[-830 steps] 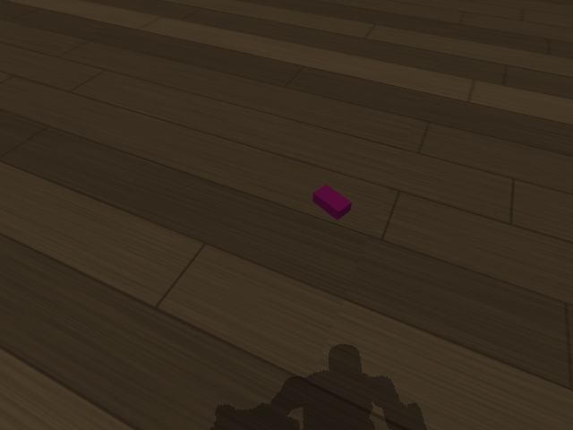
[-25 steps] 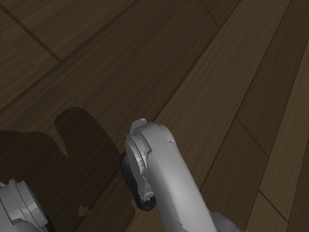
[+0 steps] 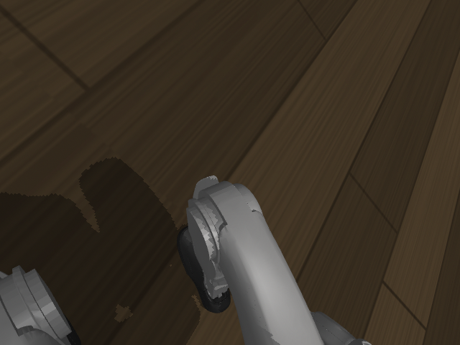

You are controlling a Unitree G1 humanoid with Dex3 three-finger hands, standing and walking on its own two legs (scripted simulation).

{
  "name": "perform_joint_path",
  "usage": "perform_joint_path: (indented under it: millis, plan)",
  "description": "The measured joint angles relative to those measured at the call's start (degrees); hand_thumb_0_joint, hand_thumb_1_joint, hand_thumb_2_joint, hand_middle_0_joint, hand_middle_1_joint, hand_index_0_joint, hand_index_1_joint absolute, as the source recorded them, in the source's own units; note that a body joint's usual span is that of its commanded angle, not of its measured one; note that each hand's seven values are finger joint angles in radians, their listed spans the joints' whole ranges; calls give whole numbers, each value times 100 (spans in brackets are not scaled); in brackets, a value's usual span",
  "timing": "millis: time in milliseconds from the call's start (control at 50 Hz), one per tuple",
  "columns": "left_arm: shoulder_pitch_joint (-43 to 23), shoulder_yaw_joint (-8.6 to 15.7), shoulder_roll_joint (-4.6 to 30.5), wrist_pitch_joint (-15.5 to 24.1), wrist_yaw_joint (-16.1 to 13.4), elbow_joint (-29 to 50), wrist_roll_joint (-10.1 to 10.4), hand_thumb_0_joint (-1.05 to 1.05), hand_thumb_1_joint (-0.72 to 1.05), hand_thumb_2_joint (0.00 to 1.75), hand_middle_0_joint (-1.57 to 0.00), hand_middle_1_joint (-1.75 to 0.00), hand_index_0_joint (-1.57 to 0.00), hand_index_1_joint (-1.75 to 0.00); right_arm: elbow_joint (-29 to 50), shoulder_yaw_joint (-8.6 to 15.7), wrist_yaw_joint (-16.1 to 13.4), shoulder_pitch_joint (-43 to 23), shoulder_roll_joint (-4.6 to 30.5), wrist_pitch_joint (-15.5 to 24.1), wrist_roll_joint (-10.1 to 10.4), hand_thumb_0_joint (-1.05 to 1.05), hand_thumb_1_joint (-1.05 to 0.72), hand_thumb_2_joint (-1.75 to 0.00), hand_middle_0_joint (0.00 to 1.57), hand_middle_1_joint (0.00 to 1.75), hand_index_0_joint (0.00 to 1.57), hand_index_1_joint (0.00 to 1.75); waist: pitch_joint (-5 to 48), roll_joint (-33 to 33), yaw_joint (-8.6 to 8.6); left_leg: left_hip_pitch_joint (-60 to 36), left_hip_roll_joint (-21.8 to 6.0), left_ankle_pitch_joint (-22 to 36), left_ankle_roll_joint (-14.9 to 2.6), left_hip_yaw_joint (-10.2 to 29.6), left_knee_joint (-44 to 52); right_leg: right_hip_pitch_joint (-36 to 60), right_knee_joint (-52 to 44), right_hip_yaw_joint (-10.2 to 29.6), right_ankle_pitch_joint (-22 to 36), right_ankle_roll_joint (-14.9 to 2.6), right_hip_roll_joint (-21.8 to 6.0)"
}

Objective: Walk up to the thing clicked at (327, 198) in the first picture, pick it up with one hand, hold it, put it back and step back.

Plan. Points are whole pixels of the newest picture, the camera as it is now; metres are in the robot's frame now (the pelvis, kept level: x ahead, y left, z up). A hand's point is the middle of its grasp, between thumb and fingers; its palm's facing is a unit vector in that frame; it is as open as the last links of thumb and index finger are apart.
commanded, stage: close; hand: left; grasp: from above
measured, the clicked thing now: out of the picture +0.47 +0.31 -0.28
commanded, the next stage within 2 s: settle in 0.04 s
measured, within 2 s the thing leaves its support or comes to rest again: leaves its support in 0.46 s
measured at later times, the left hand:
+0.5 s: hand out of the picture +0.47 +0.31 -0.24, palm faces -0.42 -0.15 -0.90, open 11.7 cm
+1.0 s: hand out of the picture +0.46 +0.32 -0.14, palm faces -0.46 -0.10 -0.88, open 11.6 cm
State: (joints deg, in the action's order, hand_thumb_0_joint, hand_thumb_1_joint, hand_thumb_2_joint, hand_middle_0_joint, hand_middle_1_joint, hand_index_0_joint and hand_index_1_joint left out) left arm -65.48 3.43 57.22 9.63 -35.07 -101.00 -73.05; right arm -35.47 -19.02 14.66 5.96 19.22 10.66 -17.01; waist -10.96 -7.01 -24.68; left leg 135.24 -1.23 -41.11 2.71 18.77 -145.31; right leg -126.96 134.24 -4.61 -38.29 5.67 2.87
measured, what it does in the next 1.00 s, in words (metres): stands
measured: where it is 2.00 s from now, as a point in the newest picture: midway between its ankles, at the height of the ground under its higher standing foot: (148, 324)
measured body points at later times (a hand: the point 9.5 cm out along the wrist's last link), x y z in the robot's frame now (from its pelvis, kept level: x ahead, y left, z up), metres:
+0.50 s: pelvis +0.00 +0.00 +0.00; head +0.28 +0.13 +0.33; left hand +0.49 +0.32 -0.19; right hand +0.05 -0.26 -0.05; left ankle +0.06 +0.14 -0.27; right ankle +0.12 -0.15 -0.27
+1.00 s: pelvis +0.00 -0.01 +0.02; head +0.23 +0.09 +0.39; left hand +0.48 +0.32 -0.09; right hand +0.10 -0.27 -0.08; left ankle +0.06 +0.14 -0.27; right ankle +0.12 -0.15 -0.27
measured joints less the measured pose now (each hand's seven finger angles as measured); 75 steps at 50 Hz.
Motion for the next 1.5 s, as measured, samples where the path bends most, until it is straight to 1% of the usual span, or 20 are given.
perform_joint_path:
  millis: [200,280,420,480,600,640,700,740,780,840,980,1100,1200,1300,1360,1420,1500]
  plan:
    - [-3,25,26,16,7,10,3,0,-24,72,-44,-84,-45,-83,41,-9,-31,3,22,-41,-21,0,-90,-90,20,30,20,30,-35,3,0,-8,-3,1,-2,1,-2,7,-2,-1,4,12,2]
    - [22,62,-4,-21,85,103,0,0,-25,73,-45,-84,-46,-82,45,18,-38,30,18,-51,-10,0,-91,-90,20,30,20,30,-13,15,12,-1,-5,-1,-6,-10,17,0,-17,4,2,18,-5]
    - [216,280,-162,-135,318,494,-12,0,-25,72,-47,-82,-48,-80,14,216,-16,158,28,-66,61,0,-92,-90,20,30,20,30,93,76,96,27,17,-9,6,-39,48,-30,-13,10,-28,-64,-47]
    - [390,356,-284,-167,457,885,1,0,-23,70,-49,-79,-49,-77,-24,367,3,235,36,-105,122,0,-92,-90,20,30,20,30,182,135,182,50,33,-12,13,-61,60,-51,-1,22,-53,-90,-74]
    - [647,155,-732,-303,730,1552,128,0,-19,64,-51,-72,-51,-70,-185,723,62,336,-9,-254,348,0,-92,-90,20,30,20,30,604,356,427,122,43,-15,-1,-187,177,-143,-29,98,-108,-136,-141]
    - [659,106,-871,-357,849,1626,145,0,-18,62,-51,-71,-52,-67,-227,831,85,329,-20,-307,430,0,-91,-90,20,30,20,30,761,440,494,137,48,-10,-14,-242,222,-168,-37,134,-118,-149,-165]
    - [631,-62,-1063,-456,1090,1719,216,0,-18,61,-52,-69,-53,-65,-226,983,88,306,-28,-387,560,0,-91,-90,20,30,20,30,936,557,584,150,62,23,-37,-334,285,-183,-46,200,-140,-154,-202]
    - [616,-74,-1159,-471,1251,1779,221,0,-18,62,-53,-69,-53,-64,-212,1062,79,276,-36,-440,634,0,-91,-90,20,30,20,30,1019,624,631,150,67,55,-51,-390,330,-184,-58,240,-154,-153,-221]
    - [586,-166,-1256,-488,1408,1838,243,0,-19,62,-53,-69,-54,-64,-184,1127,60,264,-50,-503,698,0,-91,-90,20,30,20,30,1096,675,681,144,74,91,-55,-449,381,-196,-65,284,-144,-164,-241]
    - [538,-207,-1379,-455,1588,1892,247,0,-20,63,-54,-68,-55,-65,-144,1174,9,242,-77,-606,762,0,-91,-90,20,30,20,30,1181,728,744,115,83,148,-48,-516,459,-196,-82,334,-119,-166,-266]
    - [448,-240,-1457,-332,1875,1874,208,-1,-21,63,-56,-68,-56,-65,-86,1197,-183,204,-158,-820,820,0,-91,-90,20,30,20,30,1245,784,799,18,80,281,-16,-590,620,-170,-153,393,-20,-104,-280]
    - [422,-210,-1417,-220,1995,1911,186,-1,-21,63,-56,-67,-56,-65,-89,1217,-393,287,-181,-936,834,0,-91,-90,20,30,20,30,1221,808,809,-31,71,366,1,-619,723,-162,-217,407,63,-119,-279]
    - [540,-164,-1461,-223,2137,2214,227,-1,-20,63,-55,-68,-55,-65,-128,1306,-534,449,-181,-1036,897,0,-91,-90,20,30,20,30,1271,844,857,-35,68,396,3,-657,814,-172,-284,424,85,-136,-294]
    - [736,-138,-1621,-342,2359,2654,381,-1,-19,62,-54,-68,-54,-66,-180,1454,-615,589,-209,-1180,1019,0,-91,-90,20,30,20,30,1380,887,951,-125,74,411,-9,-736,989,-94,-411,460,70,-140,-346]
    - [900,-169,-1732,-420,2508,2927,460,-1,-19,62,-54,-68,-54,-66,-206,1562,-659,622,-231,-1272,1098,0,-91,-90,20,30,20,30,1458,932,1031,-232,76,420,-23,-795,1137,5,-525,481,56,-158,-386]
    - [1111,-209,-1828,-452,2704,3225,536,-1,-19,62,-54,-68,-54,-66,-217,1665,-701,621,-246,-1362,1168,0,-91,-90,20,30,20,30,1538,972,1134,-384,58,421,-47,-856,1297,140,-663,507,55,-138,-408]
    - [1419,-299,-1959,-475,2940,3665,724,-1,-19,62,-54,-69,-54,-66,-187,1794,-768,593,-250,-1449,1259,0,-91,-90,20,30,20,30,1649,1025,1298,-619,37,436,-80,-942,1539,355,-877,539,65,-133,-440]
